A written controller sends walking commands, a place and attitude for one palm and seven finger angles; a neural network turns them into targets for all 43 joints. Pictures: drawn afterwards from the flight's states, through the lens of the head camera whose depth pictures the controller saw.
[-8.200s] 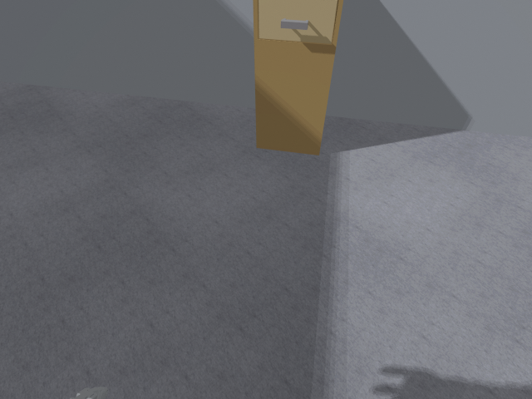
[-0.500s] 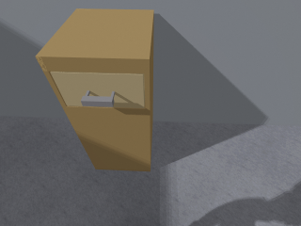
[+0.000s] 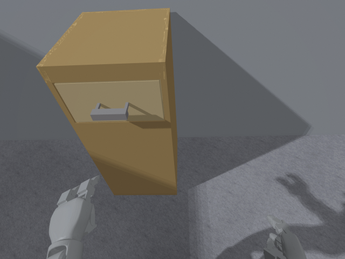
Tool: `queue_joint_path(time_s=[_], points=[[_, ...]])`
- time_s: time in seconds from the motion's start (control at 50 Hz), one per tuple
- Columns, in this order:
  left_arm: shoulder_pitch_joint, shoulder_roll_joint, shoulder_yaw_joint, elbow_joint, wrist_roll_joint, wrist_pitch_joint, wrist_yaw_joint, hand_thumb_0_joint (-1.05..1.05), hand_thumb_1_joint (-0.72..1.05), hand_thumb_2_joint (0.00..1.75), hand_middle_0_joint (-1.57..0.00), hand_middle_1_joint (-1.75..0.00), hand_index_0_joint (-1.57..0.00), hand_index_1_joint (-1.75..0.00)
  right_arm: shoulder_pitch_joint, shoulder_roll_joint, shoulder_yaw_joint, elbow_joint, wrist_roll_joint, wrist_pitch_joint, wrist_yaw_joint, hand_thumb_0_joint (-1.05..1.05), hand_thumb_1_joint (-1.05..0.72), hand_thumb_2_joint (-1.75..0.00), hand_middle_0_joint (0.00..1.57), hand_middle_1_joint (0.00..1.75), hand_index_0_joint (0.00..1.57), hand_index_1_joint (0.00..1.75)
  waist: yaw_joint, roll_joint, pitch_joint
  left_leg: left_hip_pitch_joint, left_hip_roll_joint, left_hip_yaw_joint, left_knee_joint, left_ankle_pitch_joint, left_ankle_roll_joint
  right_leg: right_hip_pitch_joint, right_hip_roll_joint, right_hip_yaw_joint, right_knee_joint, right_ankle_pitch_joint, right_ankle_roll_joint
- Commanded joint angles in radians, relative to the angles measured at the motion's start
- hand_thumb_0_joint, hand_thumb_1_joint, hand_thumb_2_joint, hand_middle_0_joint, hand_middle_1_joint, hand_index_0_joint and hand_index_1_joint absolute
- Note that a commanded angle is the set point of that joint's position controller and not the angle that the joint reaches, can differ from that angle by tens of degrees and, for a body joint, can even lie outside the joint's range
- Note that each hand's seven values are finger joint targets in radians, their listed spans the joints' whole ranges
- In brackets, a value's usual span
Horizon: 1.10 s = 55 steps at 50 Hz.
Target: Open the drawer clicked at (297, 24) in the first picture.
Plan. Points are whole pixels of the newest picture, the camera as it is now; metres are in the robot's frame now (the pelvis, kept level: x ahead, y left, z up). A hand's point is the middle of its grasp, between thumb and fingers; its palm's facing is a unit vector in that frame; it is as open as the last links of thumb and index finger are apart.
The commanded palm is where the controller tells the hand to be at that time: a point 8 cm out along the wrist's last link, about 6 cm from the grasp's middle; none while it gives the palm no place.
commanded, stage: raise the hand with hooked fingers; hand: left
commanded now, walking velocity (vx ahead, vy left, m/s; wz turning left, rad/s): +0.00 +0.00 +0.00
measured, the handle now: (111, 109) +0.57 +0.25 +0.00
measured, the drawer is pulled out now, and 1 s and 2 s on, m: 0.00 0.00 0.00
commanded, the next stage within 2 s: move the hooked fingers above the handle in 1.64 s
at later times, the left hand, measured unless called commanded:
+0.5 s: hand (81, 213) +0.22 +0.23 +0.01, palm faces +0.02 -0.10 -0.99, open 10.6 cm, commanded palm +0.19 +0.23 +0.06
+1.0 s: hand (67, 180) +0.27 +0.25 +0.08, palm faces +0.08 -0.07 -0.99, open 13.3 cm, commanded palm +0.24 +0.25 +0.14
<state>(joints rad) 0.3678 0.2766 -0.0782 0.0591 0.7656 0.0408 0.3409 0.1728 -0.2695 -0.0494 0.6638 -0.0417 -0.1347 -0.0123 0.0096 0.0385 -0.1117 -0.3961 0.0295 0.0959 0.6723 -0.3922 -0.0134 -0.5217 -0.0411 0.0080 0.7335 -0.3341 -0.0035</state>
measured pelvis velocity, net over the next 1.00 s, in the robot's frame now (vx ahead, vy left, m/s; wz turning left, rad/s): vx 0.00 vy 0.00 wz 0.04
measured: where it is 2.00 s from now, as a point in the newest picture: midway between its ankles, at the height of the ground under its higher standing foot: outside the picture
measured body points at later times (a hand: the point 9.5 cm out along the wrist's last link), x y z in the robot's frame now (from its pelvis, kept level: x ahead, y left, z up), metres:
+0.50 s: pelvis -0.02 -0.01 -0.01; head +0.02 -0.04 +0.44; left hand +0.21 +0.23 +0.07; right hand +0.19 -0.19 -0.12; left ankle -0.04 +0.13 -0.72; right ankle +0.02 -0.12 -0.72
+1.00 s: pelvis +0.00 +0.00 +0.01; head +0.01 -0.03 +0.46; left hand +0.26 +0.25 +0.13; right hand +0.22 -0.21 -0.08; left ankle -0.04 +0.13 -0.72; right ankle +0.02 -0.12 -0.72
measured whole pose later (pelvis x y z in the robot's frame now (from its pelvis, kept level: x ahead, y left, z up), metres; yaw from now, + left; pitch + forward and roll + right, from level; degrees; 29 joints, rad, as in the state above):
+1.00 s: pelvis +0.00 +0.00 +0.01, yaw +2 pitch +2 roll +1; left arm 0.04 0.42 -0.08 0.02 0.99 0.04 0.18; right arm 0.09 -0.25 -0.01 0.59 -0.02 0.07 -0.02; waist 0.08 0.06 -0.03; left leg -0.27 0.02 0.05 0.57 -0.33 -0.01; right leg -0.36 -0.05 -0.03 0.60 -0.28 0.01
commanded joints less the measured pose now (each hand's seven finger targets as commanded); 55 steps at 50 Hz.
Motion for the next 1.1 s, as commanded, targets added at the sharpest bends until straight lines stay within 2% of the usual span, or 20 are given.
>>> queue_joint_path(time_s=[0.0, 0.06, 0.08, 0.1, 0.14, 0.18, 0.24, 0.28, 0.32, 0.38, 0.44, 0.5, 0.56, 0.58, 0.6, 0.7, 0.74, 0.8, 0.92, 1.08], points=[[0.277, 0.076, 0.019, -0.131, 0.274, -0.079, 0.064, 0.00, 0.57, 0.76, -0.22, -0.51, -0.22, -0.51, -0.171, -0.084, -0.026, -0.278, -0.021, 0.081, 0.067, 0.00, -0.90, -0.90, 0.20, 0.30, 0.20, 0.30, 0.125, -0.203, -0.038, -0.168, -0.073, -0.048, -0.004, 0.215, 0.014, 0.069, 0.056, 0.058, -0.046, 0.108, -0.077], [0.157, 0.163, 0.104, -0.197, 0.371, -0.111, 0.135, 0.00, 0.50, 0.73, -0.23, -0.55, -0.23, -0.55, -0.174, -0.060, -0.015, -0.317, -0.027, 0.126, 0.074, 0.00, -0.90, -0.90, 0.20, 0.30, 0.20, 0.30, 0.124, -0.139, -0.112, -0.157, -0.089, -0.045, 0.061, 0.182, 0.020, 0.016, 0.055, 0.097, -0.007, 0.085, -0.075], [0.067, 0.189, 0.125, -0.234, 0.399, -0.114, 0.164, 0.00, 0.48, 0.72, -0.23, -0.57, -0.23, -0.57, -0.167, -0.054, -0.017, -0.315, -0.028, 0.140, 0.072, 0.00, -0.90, -0.90, 0.20, 0.30, 0.20, 0.30, 0.113, -0.138, -0.115, -0.157, -0.096, -0.056, 0.085, 0.155, 0.021, -0.031, 0.056, 0.124, -0.009, 0.022, -0.075], [-0.028, 0.187, 0.114, -0.284, 0.422, -0.111, 0.192, 0.00, 0.46, 0.71, -0.23, -0.58, -0.23, -0.58, -0.169, -0.056, -0.021, -0.326, -0.039, 0.148, 0.072, 0.00, -0.90, -0.90, 0.20, 0.30, 0.20, 0.30, 0.095, -0.084, -0.136, -0.119, -0.095, -0.066, 0.111, 0.142, 0.024, -0.100, 0.055, 0.143, -0.008, -0.028, -0.076], [-0.146, 0.199, 0.124, -0.330, 0.406, -0.100, 0.225, 0.00, 0.41, 0.69, -0.24, -0.62, -0.24, -0.62, -0.153, -0.051, -0.027, -0.324, -0.039, 0.156, 0.060, 0.00, -0.90, -0.90, 0.20, 0.30, 0.20, 0.30, 0.063, -0.017, -0.204, -0.061, -0.090, -0.074, 0.156, 0.128, 0.031, -0.143, 0.047, 0.139, 0.004, -0.032, -0.072], [-0.289, 0.224, 0.126, -0.398, 0.379, -0.096, 0.237, 0.00, 0.36, 0.67, -0.24, -0.64, -0.24, -0.64, -0.159, -0.045, -0.025, -0.313, -0.046, 0.155, 0.040, 0.00, -0.90, -0.90, 0.20, 0.30, 0.20, 0.30, 0.020, -0.013, -0.235, -0.046, -0.084, -0.087, 0.188, 0.108, 0.039, -0.159, 0.044, 0.125, 0.006, -0.041, -0.059], [-0.284, 0.213, 0.091, -0.346, 0.339, -0.068, 0.202, 0.00, 0.29, 0.64, -0.24, -0.69, -0.24, -0.69, -0.166, -0.050, -0.012, -0.298, -0.045, 0.147, 0.024, 0.00, -0.90, -0.90, 0.20, 0.30, 0.20, 0.30, 0.007, 0.030, -0.228, -0.032, -0.079, -0.077, 0.168, 0.136, 0.042, -0.116, 0.048, 0.063, 0.007, 0.036, -0.053], [-0.294, 0.178, 0.049, -0.310, 0.311, -0.027, 0.156, 0.00, 0.25, 0.62, -0.25, -0.72, -0.25, -0.72, -0.182, -0.048, -0.003, -0.287, -0.042, 0.149, 0.016, 0.00, -0.90, -0.90, 0.20, 0.30, 0.20, 0.30, -0.001, 0.014, -0.210, -0.044, -0.071, -0.080, 0.130, 0.155, 0.042, -0.060, 0.051, 0.025, 0.000, 0.086, -0.046], [-0.242, 0.172, 0.035, -0.261, 0.290, 0.013, 0.096, 0.00, 0.20, 0.60, -0.25, -0.75, -0.25, -0.75, -0.186, -0.046, 0.006, -0.279, -0.031, 0.155, 0.006, 0.00, -0.90, -0.90, 0.20, 0.30, 0.20, 0.30, 0.022, -0.032, -0.179, -0.058, -0.065, -0.074, 0.075, 0.166, 0.043, 0.034, 0.050, -0.005, -0.029, 0.131, -0.039], [-0.185, 0.196, 0.056, -0.217, 0.272, 0.045, 0.010, 0.00, 0.13, 0.57, -0.25, -0.80, -0.25, -0.80, -0.195, -0.047, 0.023, -0.277, -0.017, 0.163, -0.006, 0.00, -0.90, -0.90, 0.20, 0.30, 0.20, 0.30, 0.052, -0.091, -0.148, -0.066, -0.058, -0.069, 0.007, 0.165, 0.042, 0.128, 0.045, -0.004, -0.071, 0.139, -0.034], [-0.162, 0.234, 0.097, -0.223, 0.270, 0.017, -0.034, 0.00, 0.06, 0.54, -0.26, -0.84, -0.26, -0.84, -0.177, -0.045, 0.030, -0.264, -0.015, 0.159, -0.007, 0.00, -0.90, -0.90, 0.20, 0.30, 0.20, 0.30, 0.076, -0.106, -0.112, -0.062, -0.055, -0.067, -0.039, 0.180, 0.038, 0.178, 0.039, -0.004, -0.094, 0.147, -0.034], [-0.195, 0.264, 0.139, -0.274, 0.270, -0.026, -0.030, 0.00, -0.01, 0.51, -0.27, -0.88, -0.27, -0.88, -0.167, -0.046, 0.021, -0.261, -0.018, 0.153, -0.005, 0.00, -0.90, -0.90, 0.20, 0.30, 0.20, 0.30, 0.088, -0.058, -0.119, -0.035, -0.055, -0.064, -0.068, 0.193, 0.037, 0.212, 0.034, 0.005, -0.116, 0.144, -0.038], [-0.233, 0.264, 0.155, -0.286, 0.262, -0.056, -0.002, 0.00, -0.08, 0.48, -0.27, -0.93, -0.27, -0.93, -0.151, -0.050, 0.009, -0.250, -0.017, 0.145, -0.004, 0.00, -0.90, -0.90, 0.20, 0.30, 0.20, 0.30, 0.077, -0.040, -0.125, -0.005, -0.057, -0.064, -0.080, 0.211, 0.036, 0.210, 0.034, 0.000, -0.127, 0.158, -0.039], [-0.261, 0.269, 0.167, -0.280, 0.258, -0.058, 0.010, 0.00, -0.10, 0.47, -0.27, -0.94, -0.27, -0.94, -0.154, -0.051, 0.004, -0.248, -0.014, 0.141, -0.006, 0.00, -0.90, -0.90, 0.20, 0.30, 0.20, 0.30, 0.069, -0.054, -0.118, -0.005, -0.056, -0.066, -0.081, 0.204, 0.036, 0.203, 0.037, -0.007, -0.132, 0.136, -0.038], [-0.283, 0.270, 0.161, -0.287, 0.256, -0.064, 0.019, 0.00, -0.13, 0.46, -0.27, -0.96, -0.27, -0.96, -0.148, -0.054, 0.000, -0.245, -0.013, 0.137, -0.006, 0.00, -0.90, -0.90, 0.20, 0.30, 0.20, 0.30, 0.069, -0.033, -0.121, 0.007, -0.060, -0.065, -0.083, 0.210, 0.036, 0.198, 0.035, -0.005, -0.135, 0.138, -0.039], [-0.371, 0.273, 0.137, -0.299, 0.248, -0.051, 0.018, 0.00, -0.24, 0.41, -0.28, -1.03, -0.28, -1.03, -0.146, -0.067, -0.018, -0.223, -0.004, 0.131, -0.006, 0.00, -0.90, -0.90, 0.20, 0.30, 0.20, 0.30, 0.060, -0.002, -0.173, 0.076, -0.058, -0.066, -0.096, 0.286, 0.037, 0.214, 0.035, -0.022, -0.133, 0.210, -0.039], [-0.377, 0.272, 0.127, -0.268, 0.236, -0.034, -0.006, 0.00, -0.29, 0.39, -0.29, -1.07, -0.29, -1.07, -0.150, -0.071, -0.017, -0.216, 0.002, 0.133, -0.007, 0.00, -0.90, -0.90, 0.20, 0.30, 0.20, 0.30, 0.061, -0.030, -0.149, 0.077, -0.057, -0.066, -0.113, 0.294, 0.038, 0.233, 0.035, -0.031, -0.145, 0.229, -0.037], [-0.414, 0.292, 0.126, -0.257, 0.230, -0.015, -0.049, 0.00, -0.36, 0.36, -0.29, -1.11, -0.29, -1.11, -0.163, -0.073, -0.012, -0.212, 0.012, 0.141, -0.011, 0.00, -0.90, -0.90, 0.20, 0.30, 0.20, 0.30, 0.068, -0.035, -0.136, 0.094, -0.056, -0.063, -0.142, 0.310, 0.038, 0.267, 0.035, -0.028, -0.167, 0.243, -0.035], [-0.530, 0.325, 0.127, -0.247, 0.228, 0.002, -0.126, 0.00, -0.50, 0.30, -0.30, -1.20, -0.30, -1.20, -0.179, -0.068, 0.005, -0.213, 0.022, 0.159, -0.017, 0.00, -0.90, -0.90, 0.20, 0.30, 0.20, 0.30, 0.079, -0.021, -0.105, 0.135, -0.056, -0.057, -0.196, 0.340, 0.034, 0.319, 0.040, -0.037, -0.208, 0.267, -0.036], [-0.691, 0.369, 0.133, -0.198, 0.207, 0.001, -0.216, 0.00, -0.50, 0.30, -0.30, -1.20, -0.30, -1.20, -0.184, -0.068, 0.021, -0.200, 0.030, 0.180, -0.021, 0.00, -0.90, -0.90, 0.20, 0.30, 0.20, 0.30, 0.069, -0.015, -0.104, 0.176, -0.058, -0.052, -0.242, 0.373, 0.031, 0.383, 0.043, -0.042, -0.260, 0.304, -0.034]])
